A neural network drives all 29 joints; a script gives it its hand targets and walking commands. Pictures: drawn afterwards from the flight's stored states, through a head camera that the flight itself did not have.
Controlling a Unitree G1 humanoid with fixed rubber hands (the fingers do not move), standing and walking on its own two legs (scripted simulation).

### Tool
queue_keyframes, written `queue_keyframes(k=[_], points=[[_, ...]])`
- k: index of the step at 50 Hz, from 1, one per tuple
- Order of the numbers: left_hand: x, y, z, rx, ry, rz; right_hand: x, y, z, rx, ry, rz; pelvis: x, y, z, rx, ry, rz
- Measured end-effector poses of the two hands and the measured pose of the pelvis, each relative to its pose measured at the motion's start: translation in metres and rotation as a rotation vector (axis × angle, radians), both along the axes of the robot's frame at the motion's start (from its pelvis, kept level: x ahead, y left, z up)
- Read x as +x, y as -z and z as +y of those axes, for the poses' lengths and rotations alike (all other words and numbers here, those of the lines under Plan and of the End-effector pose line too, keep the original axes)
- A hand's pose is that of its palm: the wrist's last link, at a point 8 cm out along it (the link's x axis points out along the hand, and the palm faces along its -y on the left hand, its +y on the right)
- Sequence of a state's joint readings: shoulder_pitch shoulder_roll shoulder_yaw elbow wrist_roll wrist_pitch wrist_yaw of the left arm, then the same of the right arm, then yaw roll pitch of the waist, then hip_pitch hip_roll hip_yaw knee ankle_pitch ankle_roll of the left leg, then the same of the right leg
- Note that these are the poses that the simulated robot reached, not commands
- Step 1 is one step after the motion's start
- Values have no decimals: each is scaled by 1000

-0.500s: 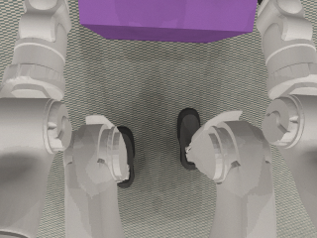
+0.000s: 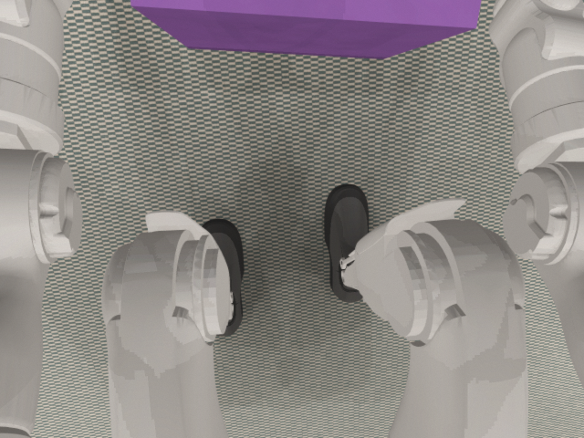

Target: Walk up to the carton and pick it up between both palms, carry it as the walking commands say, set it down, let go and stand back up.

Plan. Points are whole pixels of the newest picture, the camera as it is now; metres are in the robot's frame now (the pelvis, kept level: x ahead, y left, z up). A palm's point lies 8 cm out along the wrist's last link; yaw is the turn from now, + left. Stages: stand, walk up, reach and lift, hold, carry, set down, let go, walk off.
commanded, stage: set down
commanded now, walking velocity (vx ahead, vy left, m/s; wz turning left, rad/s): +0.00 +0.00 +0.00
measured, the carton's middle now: out of the picture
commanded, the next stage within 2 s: let go in 1.32 s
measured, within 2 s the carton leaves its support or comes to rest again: neither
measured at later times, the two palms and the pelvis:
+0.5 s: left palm out of the picture +0.59 +0.21 -0.01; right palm out of the picture +0.54 -0.25 -0.02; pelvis +0.01 +0.00 +0.09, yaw +0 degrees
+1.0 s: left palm out of the picture +0.59 +0.22 +0.14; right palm out of the picture +0.54 -0.26 +0.14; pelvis +0.03 +0.00 +0.22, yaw +0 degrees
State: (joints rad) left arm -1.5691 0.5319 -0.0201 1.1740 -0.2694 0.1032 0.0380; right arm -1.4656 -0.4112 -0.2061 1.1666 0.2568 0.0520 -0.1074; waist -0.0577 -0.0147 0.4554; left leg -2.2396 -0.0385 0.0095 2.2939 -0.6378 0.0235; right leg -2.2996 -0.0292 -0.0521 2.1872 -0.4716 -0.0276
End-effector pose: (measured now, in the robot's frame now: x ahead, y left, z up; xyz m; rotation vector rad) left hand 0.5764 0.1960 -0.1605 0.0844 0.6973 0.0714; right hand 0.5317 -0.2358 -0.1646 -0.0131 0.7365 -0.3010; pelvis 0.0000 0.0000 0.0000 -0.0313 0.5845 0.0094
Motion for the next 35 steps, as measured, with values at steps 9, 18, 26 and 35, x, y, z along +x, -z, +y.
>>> queue_keyframes(k=[9, 18, 26, 35], points=[[10, -42, 1, 19, 20, -60, 12, -47, -9, -9, 5, -87, 9, -15, 0, 7, 8, 49], [10, -109, 10, 13, 18, -57, 5, -110, -16, -7, -5, -82, 14, -56, 0, 17, 10, 150], [10, -155, 17, 11, 27, -56, 7, -153, -14, 3, -18, -89, 12, -94, 0, 19, 9, 201], [15, -204, 18, 6, 45, -64, 10, -205, -17, 3, -23, -104, 16, -138, 0, 16, 8, 237]])
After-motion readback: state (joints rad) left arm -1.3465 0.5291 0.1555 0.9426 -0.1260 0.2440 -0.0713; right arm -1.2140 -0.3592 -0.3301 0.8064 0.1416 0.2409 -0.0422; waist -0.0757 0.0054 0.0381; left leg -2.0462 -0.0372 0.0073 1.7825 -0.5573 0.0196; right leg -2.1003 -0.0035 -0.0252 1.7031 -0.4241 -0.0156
